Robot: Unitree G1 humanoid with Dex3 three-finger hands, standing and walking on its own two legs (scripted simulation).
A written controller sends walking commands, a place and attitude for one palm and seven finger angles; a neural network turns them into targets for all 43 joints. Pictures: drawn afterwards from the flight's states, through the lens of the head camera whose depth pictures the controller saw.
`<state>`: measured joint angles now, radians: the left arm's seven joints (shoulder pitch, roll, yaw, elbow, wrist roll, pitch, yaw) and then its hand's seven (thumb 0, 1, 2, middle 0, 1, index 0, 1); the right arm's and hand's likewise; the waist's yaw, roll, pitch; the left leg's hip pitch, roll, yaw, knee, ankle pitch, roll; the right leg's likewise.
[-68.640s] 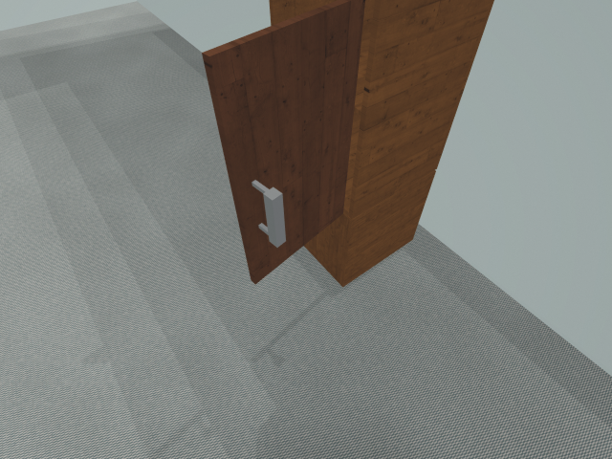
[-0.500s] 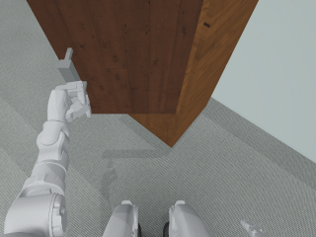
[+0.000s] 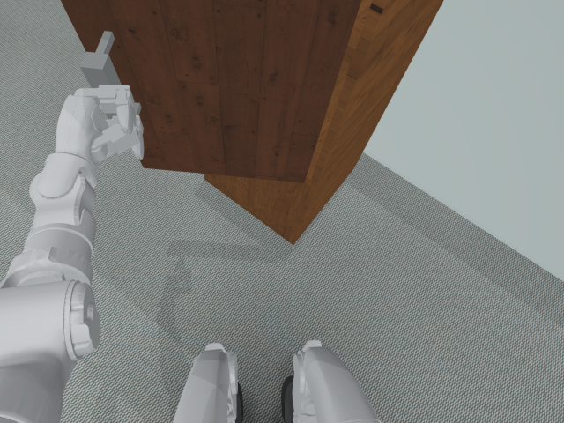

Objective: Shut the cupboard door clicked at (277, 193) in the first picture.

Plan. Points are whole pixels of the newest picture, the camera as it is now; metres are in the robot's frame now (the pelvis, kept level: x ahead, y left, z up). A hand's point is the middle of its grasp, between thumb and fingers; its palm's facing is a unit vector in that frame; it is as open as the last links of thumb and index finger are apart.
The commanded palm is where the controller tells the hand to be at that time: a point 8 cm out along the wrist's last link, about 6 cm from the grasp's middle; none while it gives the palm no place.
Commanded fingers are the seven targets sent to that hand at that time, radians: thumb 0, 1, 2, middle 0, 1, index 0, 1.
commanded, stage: push the door shut along its arc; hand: left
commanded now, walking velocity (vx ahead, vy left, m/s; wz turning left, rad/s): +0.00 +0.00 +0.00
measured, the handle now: (119, 90) +0.58 +0.21 +0.05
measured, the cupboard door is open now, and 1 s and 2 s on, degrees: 34 21 18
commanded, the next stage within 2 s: pull the fist back off the door in 1.02 s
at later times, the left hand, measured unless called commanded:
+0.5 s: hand (167, 94) +0.56 +0.14 +0.06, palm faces -0.30 -0.95 -0.05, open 3.1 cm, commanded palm +0.57 +0.15 +0.05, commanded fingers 0.00 0.90 0.90 -1.30 -1.50 -1.30 -1.50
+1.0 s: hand (190, 72) +0.60 +0.11 +0.06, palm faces -0.36 -0.93 -0.03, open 2.9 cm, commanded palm +0.62 +0.12 +0.05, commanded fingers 0.00 0.90 0.90 -1.30 -1.50 -1.30 -1.50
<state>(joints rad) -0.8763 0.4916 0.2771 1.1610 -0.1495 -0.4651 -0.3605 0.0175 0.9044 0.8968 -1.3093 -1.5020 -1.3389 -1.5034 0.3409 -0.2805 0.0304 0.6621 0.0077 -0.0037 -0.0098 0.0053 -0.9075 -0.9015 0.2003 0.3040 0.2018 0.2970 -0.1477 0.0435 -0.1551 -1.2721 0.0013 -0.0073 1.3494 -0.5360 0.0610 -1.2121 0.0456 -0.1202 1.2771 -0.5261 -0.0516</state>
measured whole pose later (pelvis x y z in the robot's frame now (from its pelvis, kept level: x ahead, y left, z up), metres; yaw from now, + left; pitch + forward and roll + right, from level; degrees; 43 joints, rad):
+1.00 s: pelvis +0.01 -0.01 -0.03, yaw -3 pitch +34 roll -6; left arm -1.32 0.70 0.27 1.32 -0.02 -0.24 -0.50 -0.01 0.86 0.92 -1.29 -1.50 -1.30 -1.50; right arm 0.39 -0.26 0.08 0.67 -0.02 -0.05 -0.01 0.00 -0.91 -0.90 0.20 0.30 0.20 0.30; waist -0.29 0.06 -0.13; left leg -1.47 0.04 -0.02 1.46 -0.58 0.05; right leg -1.41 0.08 -0.14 1.36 -0.55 -0.07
